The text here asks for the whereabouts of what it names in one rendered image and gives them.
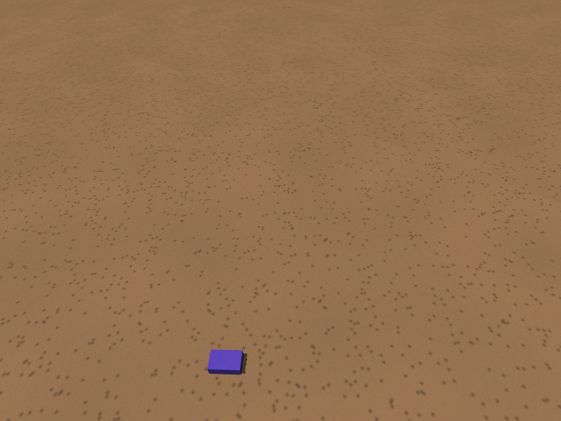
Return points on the small box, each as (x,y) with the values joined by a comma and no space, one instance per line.
(225,362)

